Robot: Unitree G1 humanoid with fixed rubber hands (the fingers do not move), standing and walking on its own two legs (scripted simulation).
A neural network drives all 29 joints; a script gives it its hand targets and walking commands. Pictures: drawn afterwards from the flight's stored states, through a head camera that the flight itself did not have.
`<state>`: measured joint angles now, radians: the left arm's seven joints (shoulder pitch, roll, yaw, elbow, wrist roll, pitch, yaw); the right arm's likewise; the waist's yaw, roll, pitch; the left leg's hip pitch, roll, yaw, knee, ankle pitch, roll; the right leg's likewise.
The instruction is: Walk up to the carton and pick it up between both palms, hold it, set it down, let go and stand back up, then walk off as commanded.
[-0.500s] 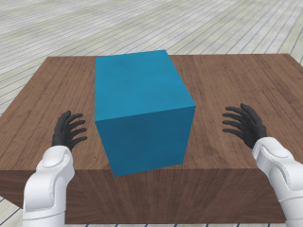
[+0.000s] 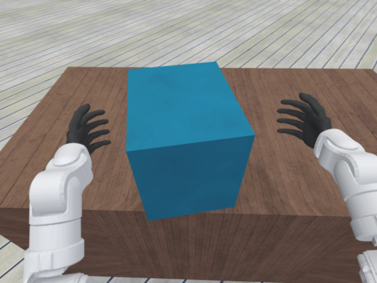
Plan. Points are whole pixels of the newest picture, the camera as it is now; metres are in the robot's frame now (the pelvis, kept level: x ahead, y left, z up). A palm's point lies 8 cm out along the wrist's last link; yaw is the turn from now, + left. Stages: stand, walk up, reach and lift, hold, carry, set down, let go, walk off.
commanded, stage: reach and lift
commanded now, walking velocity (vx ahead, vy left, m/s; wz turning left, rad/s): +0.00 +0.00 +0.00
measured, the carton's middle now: (182, 139) +0.46 +0.07 +0.05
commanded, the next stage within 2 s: none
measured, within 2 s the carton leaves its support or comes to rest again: neither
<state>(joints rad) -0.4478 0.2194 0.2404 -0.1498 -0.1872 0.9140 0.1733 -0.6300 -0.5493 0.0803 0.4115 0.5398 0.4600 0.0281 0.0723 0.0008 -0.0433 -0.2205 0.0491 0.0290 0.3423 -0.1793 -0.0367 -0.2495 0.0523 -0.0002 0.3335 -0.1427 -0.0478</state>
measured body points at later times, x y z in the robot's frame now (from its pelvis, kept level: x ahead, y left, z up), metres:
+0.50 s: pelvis +0.00 +0.00 +0.00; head +0.02 -0.01 +0.45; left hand +0.39 +0.26 +0.20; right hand +0.48 -0.18 +0.20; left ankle -0.01 +0.14 -0.75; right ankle +0.01 -0.09 -0.75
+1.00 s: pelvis +0.01 +0.01 +0.00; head +0.07 +0.01 +0.44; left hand +0.41 +0.25 +0.13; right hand +0.50 -0.16 +0.14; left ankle -0.01 +0.14 -0.75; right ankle +0.01 -0.09 -0.75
